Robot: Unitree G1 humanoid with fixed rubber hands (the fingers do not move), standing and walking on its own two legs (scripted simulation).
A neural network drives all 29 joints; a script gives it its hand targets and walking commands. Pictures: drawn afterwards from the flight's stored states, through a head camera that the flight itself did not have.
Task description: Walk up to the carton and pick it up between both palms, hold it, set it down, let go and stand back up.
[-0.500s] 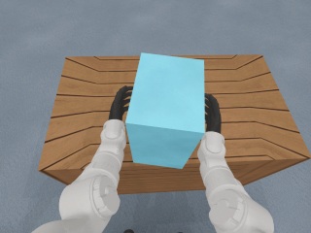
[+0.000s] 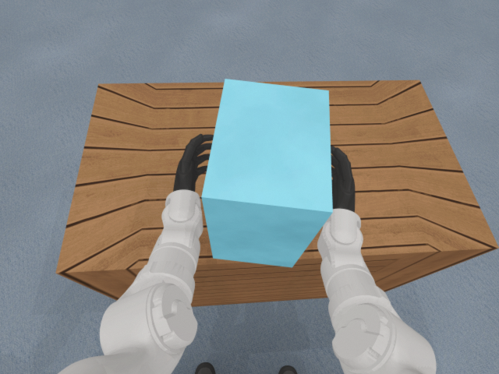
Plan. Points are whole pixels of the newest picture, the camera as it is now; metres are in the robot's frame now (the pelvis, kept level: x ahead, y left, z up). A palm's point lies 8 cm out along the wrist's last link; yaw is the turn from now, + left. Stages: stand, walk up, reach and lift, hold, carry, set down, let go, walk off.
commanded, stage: set down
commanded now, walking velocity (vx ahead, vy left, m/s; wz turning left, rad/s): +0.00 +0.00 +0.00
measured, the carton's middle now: (263, 185) +0.43 -0.01 -0.03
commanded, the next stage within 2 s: none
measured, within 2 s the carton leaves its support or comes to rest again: neither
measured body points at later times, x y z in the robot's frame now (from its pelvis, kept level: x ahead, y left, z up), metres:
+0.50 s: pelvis +0.00 -0.01 +0.00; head +0.13 +0.02 +0.43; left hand +0.44 +0.12 -0.01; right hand +0.41 -0.14 +0.00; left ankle +0.00 +0.12 -0.74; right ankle -0.01 -0.15 -0.74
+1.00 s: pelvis -0.01 +0.01 -0.03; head +0.11 +0.03 +0.41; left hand +0.45 +0.14 -0.02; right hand +0.41 -0.15 -0.02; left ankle +0.00 +0.12 -0.74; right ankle -0.01 -0.15 -0.74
